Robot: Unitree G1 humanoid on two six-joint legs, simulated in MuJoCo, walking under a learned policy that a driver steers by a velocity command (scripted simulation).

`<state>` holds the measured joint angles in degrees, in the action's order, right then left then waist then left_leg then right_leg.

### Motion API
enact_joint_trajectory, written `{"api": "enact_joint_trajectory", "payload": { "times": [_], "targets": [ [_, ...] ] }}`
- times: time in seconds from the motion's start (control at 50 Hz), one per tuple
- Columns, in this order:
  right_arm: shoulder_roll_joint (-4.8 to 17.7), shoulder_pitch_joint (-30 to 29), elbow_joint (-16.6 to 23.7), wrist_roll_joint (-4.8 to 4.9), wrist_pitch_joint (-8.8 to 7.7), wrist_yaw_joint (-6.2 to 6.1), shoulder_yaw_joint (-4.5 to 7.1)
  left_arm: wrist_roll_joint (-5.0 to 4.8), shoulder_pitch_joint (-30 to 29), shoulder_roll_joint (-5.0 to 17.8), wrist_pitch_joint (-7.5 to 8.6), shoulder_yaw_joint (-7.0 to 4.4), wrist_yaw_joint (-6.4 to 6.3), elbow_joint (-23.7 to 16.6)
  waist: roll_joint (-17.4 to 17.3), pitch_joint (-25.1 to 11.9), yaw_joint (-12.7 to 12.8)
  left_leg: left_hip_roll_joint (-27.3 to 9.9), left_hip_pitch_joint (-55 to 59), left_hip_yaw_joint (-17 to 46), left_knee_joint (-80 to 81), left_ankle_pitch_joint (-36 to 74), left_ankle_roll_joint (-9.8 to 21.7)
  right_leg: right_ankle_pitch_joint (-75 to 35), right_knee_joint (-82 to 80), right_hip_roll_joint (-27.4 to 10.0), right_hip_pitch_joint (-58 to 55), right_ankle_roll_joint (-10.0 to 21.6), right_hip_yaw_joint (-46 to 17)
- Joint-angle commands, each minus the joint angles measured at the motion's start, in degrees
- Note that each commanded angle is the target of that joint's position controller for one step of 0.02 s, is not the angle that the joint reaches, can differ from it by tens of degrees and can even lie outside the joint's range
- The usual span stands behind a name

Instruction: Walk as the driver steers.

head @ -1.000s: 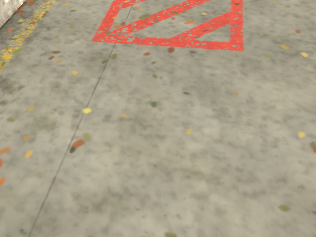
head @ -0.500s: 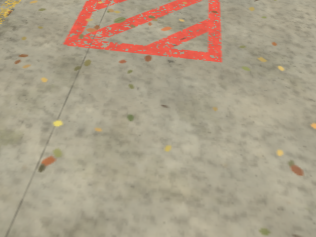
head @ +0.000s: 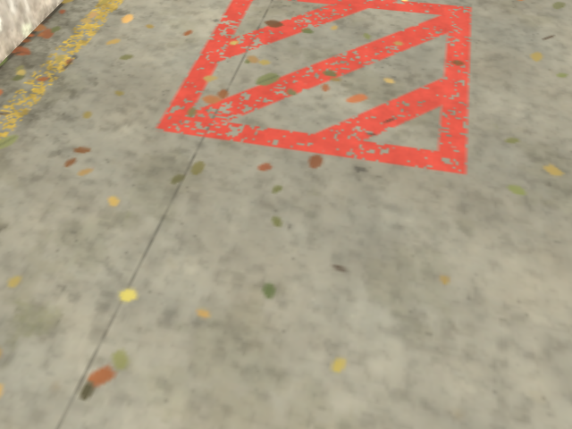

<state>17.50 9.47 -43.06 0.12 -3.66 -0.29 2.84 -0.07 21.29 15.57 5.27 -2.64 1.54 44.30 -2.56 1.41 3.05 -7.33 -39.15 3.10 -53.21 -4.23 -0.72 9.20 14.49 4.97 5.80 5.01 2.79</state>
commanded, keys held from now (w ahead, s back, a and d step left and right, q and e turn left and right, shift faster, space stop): w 0.06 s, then w+e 0.56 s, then e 0.38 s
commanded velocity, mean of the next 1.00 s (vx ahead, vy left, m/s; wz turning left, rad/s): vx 0.40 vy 0.00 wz -0.42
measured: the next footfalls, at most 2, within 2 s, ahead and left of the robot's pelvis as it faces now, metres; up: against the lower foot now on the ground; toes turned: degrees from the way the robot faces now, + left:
left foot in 0.26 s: +0.34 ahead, +0.15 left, +0.00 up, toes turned -4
right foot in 0.76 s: +0.55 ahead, -0.17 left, +0.00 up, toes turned -23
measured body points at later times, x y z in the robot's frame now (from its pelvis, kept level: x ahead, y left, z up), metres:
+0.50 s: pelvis +0.28 +0.05 +0.00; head +0.31 +0.04 +0.45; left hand +0.46 +0.30 -0.11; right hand +0.31 -0.24 -0.12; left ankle +0.30 +0.15 -0.75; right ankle +0.31 -0.12 -0.67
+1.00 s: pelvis +0.47 -0.07 -0.01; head +0.52 -0.11 +0.43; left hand +0.73 +0.13 -0.10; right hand +0.50 -0.39 -0.12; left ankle +0.59 +0.08 -0.67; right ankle +0.51 -0.15 -0.75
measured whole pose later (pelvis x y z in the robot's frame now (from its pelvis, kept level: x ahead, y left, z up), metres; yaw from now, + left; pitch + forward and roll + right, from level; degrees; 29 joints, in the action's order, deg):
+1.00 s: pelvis +0.47 -0.07 -0.01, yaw -28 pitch +3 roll +2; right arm 18.7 4.6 -41.9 -0.8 -1.6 -1.9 3.2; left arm 0.1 11.7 17.6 0.3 -3.9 0.2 35.9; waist -1.3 5.1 1.5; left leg -2.5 -35.4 4.7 -61.2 -21.3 -4.5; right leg 5.9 25.8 5.4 22.1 5.4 -3.5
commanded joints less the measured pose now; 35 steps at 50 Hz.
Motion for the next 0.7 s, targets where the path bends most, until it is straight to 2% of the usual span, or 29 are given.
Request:
{"api": "enact_joint_trajectory", "payload": {
  "times": [0.02,0.08,0.14,0.2,0.22,0.24,0.26,0.28,0.3,0.32,0.34,0.36,0.38,0.42,0.46,0.5,0.58,0.62,0.64,0.68,0.7],
  "targets": [
    [1.6,-2.7,3.6,-0.08,-1.18,0.54,0.01,-0.44,-3.1,8.9,0.76,-2.05,-0.81,-3.7,4.6,2.4,-1.1,0.2,1.3,-0.5,11.0,10.1,-0.5,-8.9,-8.7,-14.2,3.5,7.4,-8.4],
    [1.1,-9.2,5.7,0.3,-1.9,1.47,-0.43,-1.01,1.3,10.0,0.09,-2.31,-1.15,-1.5,4.1,3.6,1.7,1.9,2.8,-1.6,18.3,13.1,-0.2,-8.7,-7.9,-15.2,0.7,7.1,-8.4],
    [1.7,-13.8,7.9,0.48,-2.59,2.52,-0.29,-1.23,4.4,10.2,-1.23,-2.43,-1.5,0.3,4.3,4.2,2.3,3.4,0.8,-0.9,23.1,9.0,0.5,-11.7,-3.9,-17.5,-6.0,7.1,-11.1],
    [3.7,-11.8,7.9,0.5,-3.27,3.05,0.44,-1.32,4.0,11.4,-2.27,-2.96,-2.2,0.8,6.4,2.1,-0.2,5.2,6.5,-0.9,26.3,2.8,2.0,-18.1,1.2,-18.9,-9.5,5.7,-13.7],
    [5.0,-8.0,7.1,0.5,-3.45,2.85,1.12,-1.23,2.9,11.9,-2.51,-3.07,-2.29,0.7,7.4,-0.3,-2.5,6.6,12.9,-2.2,27.2,0.7,3.0,-25.8,5.5,-17.9,-9.0,4.9,-13.4],
    [7.5,0.1,4.9,0.46,-3.59,2.32,2.44,-0.9,2.0,11.1,-2.67,-2.61,-2.28,0.5,7.0,-6.0,-6.8,6.9,25.5,-3.0,28.4,2.3,4.9,-30.1,14.7,-14.8,-5.8,3.3,-11.3],
    [11.2,10.7,3.3,-0.56,-3.49,1.56,3.56,0.12,1.1,7.9,-2.45,-1.31,-2.25,-1.3,4.0,-15.6,-11.3,-1.9,44.3,5.1,24.6,3.1,8.7,-19.5,30.6,-11.5,5.4,1.1,-9.4],
    [15.1,14.7,2.0,-0.93,-2.82,1.41,4.66,-0.62,9.4,0.7,-1.52,0.71,-1.9,-2.5,-11.3,-24.5,-7.8,-16.7,66.1,30.5,27.2,-7.1,17.1,16.3,51.1,-2.3,29.3,-3.3,-5.6],
    [9.1,14.9,2.4,-0.49,-2.59,1.35,3.2,-1.97,7.3,5.9,-1.02,-0.35,-2.0,-1.5,-9.5,-24.4,-10.0,-16.9,63.9,36.9,32.9,-14.3,16.4,23.6,58.6,-3.7,34.9,-3.5,-11.9],
    [6.2,11.4,2.5,-0.27,-2.39,1.04,2.26,-3.04,1.5,9.6,-0.98,-1.65,-2.06,-3.2,-6.4,-15.0,-9.9,-14.9,56.7,27.5,34.4,-13.7,13.7,19.2,60.4,-6.4,38.2,-3.5,-11.4],
    [4.9,7.7,2.5,-0.35,-2.3,0.93,1.81,-2.59,-1.6,9.3,-1.05,-1.66,-2.24,-4.1,-2.9,-9.9,-8.3,-12.8,48.8,20.7,35.9,-8.9,12.5,14.6,59.0,-8.9,37.0,-3.8,-9.6],
    [3.4,5.0,2.2,-0.51,-2.32,1.01,1.46,-1.78,-3.4,8.6,-1.31,-1.86,-2.2,-4.5,-1.8,-5.8,-6.7,-10.6,41.9,15.7,38.2,-5.0,12.0,11.5,56.3,-10.4,35.4,-4.1,-9.3],
    [2.6,3.2,2.0,-0.95,-2.67,1.0,1.26,-1.76,-2.3,7.6,-2.03,-2.08,-2.02,-4.4,-3.4,-4.2,-4.7,-9.1,37.0,11.6,40.3,-3.1,11.5,9.3,54.7,-11.9,32.1,-4.2,-9.7],
    [2.8,1.2,1.3,-0.8,-3.31,1.06,1.64,-2.01,-1.0,5.1,-3.55,-1.8,-1.78,-4.3,-3.5,-2.0,-2.8,-8.3,31.5,6.2,43.7,-0.1,12.1,8.1,53.1,-12.7,29.4,-4.9,-8.8],
    [4.3,0.6,0.4,-0.66,-3.79,0.95,2.23,-1.59,-2.9,4.2,-4.44,-1.64,-1.87,-5.5,-2.1,0.3,-2.2,-8.6,29.4,2.0,45.8,3.1,12.5,5.4,49.7,-13.4,31.1,-5.6,-8.8],
    [5.5,1.1,-0.5,-0.75,-3.72,0.67,2.67,-1.2,-5.3,4.0,-4.4,-1.51,-1.61,-6.5,-1.2,1.1,-2.7,-8.1,30.4,-2.2,46.4,5.3,12.5,-0.2,44.1,-13.5,32.6,-6.0,-8.6],
    [7.7,2.7,-1.4,-0.31,-2.87,0.14,3.21,-1.25,-12.9,2.8,-3.48,-0.81,0.12,-8.7,0.2,2.4,-5.5,-6.8,32.8,-9.4,46.2,6.7,10.8,-10.3,30.1,-12.4,30.4,-4.9,-4.6],
    [8.9,4.6,-2.2,0.26,-2.24,0.08,3.63,-1.3,-16.3,3.1,-3.51,-0.78,0.77,-10.3,0.5,3.3,-6.7,-8.0,36.1,-10.7,45.6,6.5,10.2,-10.0,26.3,-12.0,30.8,-4.0,-3.3],
    [9.4,4.5,-2.4,0.55,-1.74,0.02,3.77,-1.16,-17.6,3.5,-3.56,-0.93,1.06,-11.1,0.5,4.2,-6.6,-8.3,37.7,-11.5,44.0,10.0,9.6,-9.2,24.4,-11.7,31.1,-3.5,-2.8],
    [10.6,4.2,-2.5,1.28,-0.59,-0.34,4.2,-0.51,-17.8,4.8,-3.67,-1.65,1.58,-12.3,-0.5,3.1,-5.5,-8.8,40.7,-13.1,38.2,23.5,8.0,-5.3,22.2,-9.4,28.9,-2.1,-0.4],
    [11.4,3.6,-2.2,1.78,-0.13,-0.62,4.47,-0.2,-15.6,6.0,-3.8,-2.34,1.7,-12.3,-1.8,1.0,-4.0,-8.5,41.6,-13.7,33.4,32.4,7.1,-2.8,21.8,-7.3,25.2,-1.2,1.2]
  ]
}}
